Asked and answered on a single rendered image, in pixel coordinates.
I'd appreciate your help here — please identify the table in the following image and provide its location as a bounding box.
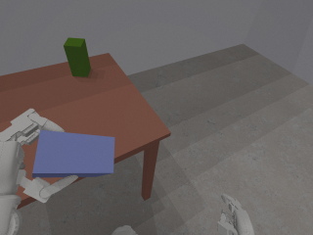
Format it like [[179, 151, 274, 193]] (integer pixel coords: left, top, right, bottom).
[[0, 53, 171, 210]]

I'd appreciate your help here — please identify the robot left hand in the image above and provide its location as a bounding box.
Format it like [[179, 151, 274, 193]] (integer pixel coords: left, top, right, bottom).
[[0, 109, 78, 204]]

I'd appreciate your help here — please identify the robot right hand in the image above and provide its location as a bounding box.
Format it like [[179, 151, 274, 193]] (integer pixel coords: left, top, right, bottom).
[[217, 193, 255, 235]]

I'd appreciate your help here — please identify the robot left forearm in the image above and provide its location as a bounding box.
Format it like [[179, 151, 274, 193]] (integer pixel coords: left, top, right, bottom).
[[0, 195, 22, 235]]

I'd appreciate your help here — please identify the sponge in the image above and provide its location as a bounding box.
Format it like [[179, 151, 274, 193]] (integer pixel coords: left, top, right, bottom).
[[32, 130, 115, 178]]

